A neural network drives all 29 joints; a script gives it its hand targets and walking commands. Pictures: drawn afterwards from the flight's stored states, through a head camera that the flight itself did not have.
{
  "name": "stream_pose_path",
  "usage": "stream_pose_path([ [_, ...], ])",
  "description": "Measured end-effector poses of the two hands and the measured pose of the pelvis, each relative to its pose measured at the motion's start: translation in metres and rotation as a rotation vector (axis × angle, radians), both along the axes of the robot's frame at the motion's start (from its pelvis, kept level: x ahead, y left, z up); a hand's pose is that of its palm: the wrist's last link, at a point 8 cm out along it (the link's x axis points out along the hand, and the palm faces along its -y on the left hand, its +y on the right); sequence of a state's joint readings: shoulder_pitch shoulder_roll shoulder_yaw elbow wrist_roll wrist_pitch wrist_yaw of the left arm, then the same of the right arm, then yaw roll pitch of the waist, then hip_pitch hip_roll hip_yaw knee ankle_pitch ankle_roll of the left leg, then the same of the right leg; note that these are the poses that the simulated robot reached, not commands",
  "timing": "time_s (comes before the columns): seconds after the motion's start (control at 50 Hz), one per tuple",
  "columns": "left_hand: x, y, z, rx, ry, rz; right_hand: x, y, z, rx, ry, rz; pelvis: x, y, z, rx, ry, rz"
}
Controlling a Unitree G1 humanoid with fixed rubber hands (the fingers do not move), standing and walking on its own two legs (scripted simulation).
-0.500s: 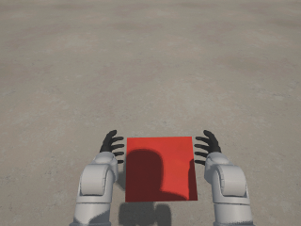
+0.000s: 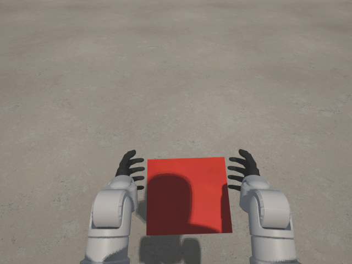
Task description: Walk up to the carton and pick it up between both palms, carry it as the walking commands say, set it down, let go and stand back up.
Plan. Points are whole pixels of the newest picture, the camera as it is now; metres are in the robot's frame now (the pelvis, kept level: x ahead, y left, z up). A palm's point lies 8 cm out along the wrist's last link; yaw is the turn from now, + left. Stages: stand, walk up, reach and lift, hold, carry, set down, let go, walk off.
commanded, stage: carry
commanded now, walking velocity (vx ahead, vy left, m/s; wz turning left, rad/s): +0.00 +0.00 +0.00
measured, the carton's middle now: (186, 195) +0.32 +0.00 -0.02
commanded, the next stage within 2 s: none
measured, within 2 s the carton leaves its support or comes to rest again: neither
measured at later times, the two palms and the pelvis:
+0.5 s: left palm (123, 178) +0.30 +0.14 +0.09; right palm (247, 177) +0.30 -0.13 +0.09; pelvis +0.02 +0.00 +0.00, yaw +2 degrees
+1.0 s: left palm (132, 113) +0.52 +0.15 +0.10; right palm (223, 112) +0.53 -0.11 +0.10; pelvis +0.23 +0.02 -0.01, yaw +0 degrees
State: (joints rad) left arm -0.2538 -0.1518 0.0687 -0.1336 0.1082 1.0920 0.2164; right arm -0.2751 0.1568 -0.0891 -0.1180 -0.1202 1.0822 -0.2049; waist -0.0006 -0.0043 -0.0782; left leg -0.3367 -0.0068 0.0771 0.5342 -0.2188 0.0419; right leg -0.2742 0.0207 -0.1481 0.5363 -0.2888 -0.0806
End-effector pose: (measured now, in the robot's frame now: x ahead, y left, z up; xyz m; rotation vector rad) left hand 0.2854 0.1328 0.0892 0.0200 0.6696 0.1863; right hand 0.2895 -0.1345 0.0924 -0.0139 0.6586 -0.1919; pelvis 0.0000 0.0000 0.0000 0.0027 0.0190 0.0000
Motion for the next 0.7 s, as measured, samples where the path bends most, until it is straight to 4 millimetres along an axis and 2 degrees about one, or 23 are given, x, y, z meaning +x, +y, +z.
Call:
stream_pose_path([
  [0.3, -0.004, 0.0, 0.0, -0.005, -0.001, 0.009, -0.002, 0.0, 0.001, 0.003, -0.002, 0.004, -0.004, -0.002, 0.0, 0.001, -0.002, 0.005],
  [0.4, 0.0, 0.001, -0.008, -0.021, 0.016, 0.009, 0.003, -0.001, -0.008, 0.01, 0.02, 0.011, 0.002, -0.003, 0.0, 0.002, -0.002, 0.01],
  [0.48, 0.008, 0.003, -0.001, -0.037, -0.018, 0.016, 0.011, 0.002, 0.0, -0.01, -0.01, 0.016, 0.015, -0.003, 0.0, -0.002, 0.01, 0.031],
  [0.56, 0.024, 0.01, 0.004, -0.019, -0.02, 0.029, 0.027, 0.011, 0.007, -0.025, -0.012, 0.027, 0.036, 0.002, 0.0, 0.006, 0.018, 0.034],
  [0.64, 0.05, 0.014, 0.01, 0.008, -0.022, 0.037, 0.052, 0.016, 0.006, -0.016, -0.011, 0.024, 0.06, 0.008, -0.004, 0.026, 0.034, 0.008],
  [0.7, 0.074, 0.01, 0.014, 0.019, -0.009, 0.028, 0.071, 0.012, 0.004, -0.008, 0.003, 0.009, 0.082, 0.009, -0.004, 0.027, 0.044, -0.009],
])
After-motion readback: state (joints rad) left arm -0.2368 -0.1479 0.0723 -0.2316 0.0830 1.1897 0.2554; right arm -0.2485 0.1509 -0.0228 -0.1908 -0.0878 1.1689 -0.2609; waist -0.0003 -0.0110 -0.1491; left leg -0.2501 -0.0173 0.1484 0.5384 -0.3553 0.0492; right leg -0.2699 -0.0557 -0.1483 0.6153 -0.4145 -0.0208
